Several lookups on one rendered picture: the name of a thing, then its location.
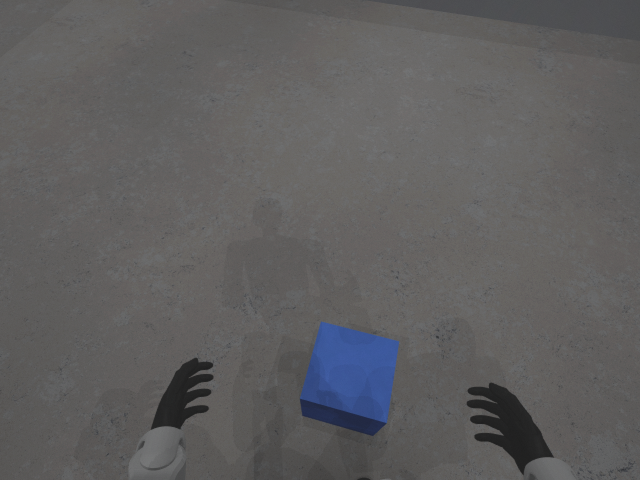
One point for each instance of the robot left forearm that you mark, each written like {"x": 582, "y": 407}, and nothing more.
{"x": 160, "y": 455}

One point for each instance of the robot left hand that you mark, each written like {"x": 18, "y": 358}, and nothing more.
{"x": 170, "y": 411}

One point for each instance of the carton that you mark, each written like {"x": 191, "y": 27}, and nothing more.
{"x": 349, "y": 379}

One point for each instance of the robot right hand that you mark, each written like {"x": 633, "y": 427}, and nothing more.
{"x": 522, "y": 439}

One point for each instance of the robot right forearm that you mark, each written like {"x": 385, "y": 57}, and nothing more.
{"x": 548, "y": 468}

